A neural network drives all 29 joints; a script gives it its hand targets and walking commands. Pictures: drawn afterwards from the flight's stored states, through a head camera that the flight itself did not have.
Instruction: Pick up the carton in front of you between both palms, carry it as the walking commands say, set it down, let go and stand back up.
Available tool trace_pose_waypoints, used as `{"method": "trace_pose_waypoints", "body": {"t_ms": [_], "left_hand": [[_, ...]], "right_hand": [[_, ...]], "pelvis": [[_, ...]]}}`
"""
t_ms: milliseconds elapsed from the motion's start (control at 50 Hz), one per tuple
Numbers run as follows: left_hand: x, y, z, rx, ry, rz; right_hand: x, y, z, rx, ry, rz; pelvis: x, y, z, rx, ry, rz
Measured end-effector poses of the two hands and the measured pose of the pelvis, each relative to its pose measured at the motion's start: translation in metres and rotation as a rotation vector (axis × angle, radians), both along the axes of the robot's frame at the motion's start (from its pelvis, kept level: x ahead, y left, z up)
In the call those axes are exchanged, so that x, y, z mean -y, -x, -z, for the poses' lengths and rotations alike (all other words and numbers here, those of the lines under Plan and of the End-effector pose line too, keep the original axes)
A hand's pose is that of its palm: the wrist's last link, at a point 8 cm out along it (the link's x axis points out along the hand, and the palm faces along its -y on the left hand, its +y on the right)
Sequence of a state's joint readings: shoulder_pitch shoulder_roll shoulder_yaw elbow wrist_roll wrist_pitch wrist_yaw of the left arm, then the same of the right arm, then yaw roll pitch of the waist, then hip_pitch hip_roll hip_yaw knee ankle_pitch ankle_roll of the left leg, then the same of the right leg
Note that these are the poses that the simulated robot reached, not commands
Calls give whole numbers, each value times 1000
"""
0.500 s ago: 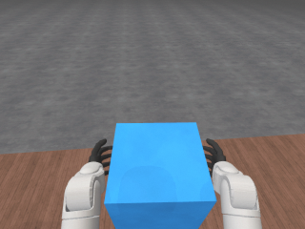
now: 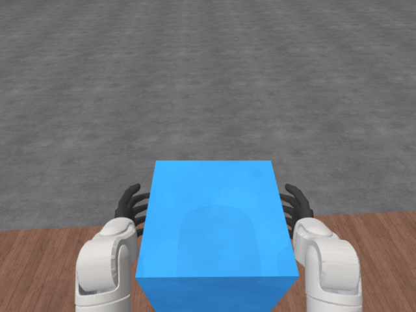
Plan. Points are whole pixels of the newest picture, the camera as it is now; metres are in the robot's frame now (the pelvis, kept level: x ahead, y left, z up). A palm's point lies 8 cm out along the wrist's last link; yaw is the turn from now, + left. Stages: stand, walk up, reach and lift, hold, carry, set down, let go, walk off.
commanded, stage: carry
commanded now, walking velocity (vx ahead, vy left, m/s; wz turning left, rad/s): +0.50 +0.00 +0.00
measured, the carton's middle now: (213, 243) +0.27 +0.01 +0.02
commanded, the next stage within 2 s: none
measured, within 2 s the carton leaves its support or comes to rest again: neither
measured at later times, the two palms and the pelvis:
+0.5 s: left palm (159, 116) +0.59 +0.16 +0.09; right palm (274, 120) +0.57 -0.14 +0.09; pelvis +0.29 +0.02 -0.01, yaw -2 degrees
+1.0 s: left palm (160, 88) +0.73 +0.18 +0.09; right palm (259, 87) +0.73 -0.12 +0.10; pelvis +0.35 +0.03 -0.01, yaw +0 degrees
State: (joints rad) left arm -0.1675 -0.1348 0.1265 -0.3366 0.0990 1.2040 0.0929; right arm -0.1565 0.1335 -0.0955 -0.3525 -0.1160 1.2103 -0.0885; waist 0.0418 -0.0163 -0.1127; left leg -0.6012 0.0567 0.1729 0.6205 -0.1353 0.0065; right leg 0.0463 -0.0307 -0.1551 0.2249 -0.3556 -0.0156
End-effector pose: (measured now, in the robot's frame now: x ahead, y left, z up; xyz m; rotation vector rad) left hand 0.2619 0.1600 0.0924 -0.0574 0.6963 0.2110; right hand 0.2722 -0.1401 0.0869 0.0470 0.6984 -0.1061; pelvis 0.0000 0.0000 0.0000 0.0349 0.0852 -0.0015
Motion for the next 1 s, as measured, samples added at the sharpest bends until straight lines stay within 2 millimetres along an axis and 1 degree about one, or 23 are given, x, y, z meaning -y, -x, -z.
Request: {"method": "trace_pose_waypoints", "body": {"t_ms": [40,100,140,180,220,260,360,440,520,560,620,700,760,800,860,920,1000], "left_hand": [[-4,-32,11,-3,4,17],[-8,-83,32,-7,18,55],[-8,-113,42,-46,27,80],[-7,-137,46,-89,20,110],[-4,-161,45,-113,15,137],[-3,-184,40,-113,16,155],[-2,-239,27,-53,25,150],[-2,-283,13,15,22,108],[2,-338,-2,90,-25,92],[5,-366,-8,81,-65,104],[7,-401,-10,23,-90,119],[7,-437,-9,-41,-85,122],[4,-455,-7,-59,-76,116],[1,-462,-6,-66,-69,108],[-5,-469,-4,-70,-52,96],[-11,-470,-1,-63,-31,83],[-21,-465,0,-47,-7,59]], "right_hand": [[-4,-27,9,-3,11,13],[-8,-68,25,-8,29,46],[-9,-89,34,-46,37,72],[-7,-106,38,-90,31,100],[-6,-121,37,-115,29,125],[-4,-140,32,-115,31,143],[-4,-198,14,-54,39,139],[-3,-254,3,13,20,110],[2,-318,-5,91,19,61],[5,-348,-5,84,35,31],[7,-384,-7,28,60,5],[7,-421,-10,-36,75,-4],[4,-442,-12,-55,80,-10],[1,-451,-12,-61,78,-11],[-4,-459,-12,-66,71,-4],[-11,-461,-11,-60,61,10],[-20,-457,-10,-45,43,24]], "pelvis": [[-7,-31,9,11,4,10],[-20,-80,25,37,3,37],[-27,-104,25,36,3,53],[-33,-124,17,30,16,66],[-37,-144,8,22,28,73],[-39,-165,1,16,42,73],[-36,-216,-6,15,61,58],[-28,-257,-1,31,51,47],[-17,-297,16,56,35,35],[-14,-310,20,55,54,31],[-12,-324,18,40,57,22],[-10,-337,15,17,43,12],[-10,-343,13,7,41,9],[-11,-346,12,1,41,9],[-14,-349,10,-8,44,9],[-19,-351,9,-16,47,6],[-25,-352,6,-9,50,1]]}}
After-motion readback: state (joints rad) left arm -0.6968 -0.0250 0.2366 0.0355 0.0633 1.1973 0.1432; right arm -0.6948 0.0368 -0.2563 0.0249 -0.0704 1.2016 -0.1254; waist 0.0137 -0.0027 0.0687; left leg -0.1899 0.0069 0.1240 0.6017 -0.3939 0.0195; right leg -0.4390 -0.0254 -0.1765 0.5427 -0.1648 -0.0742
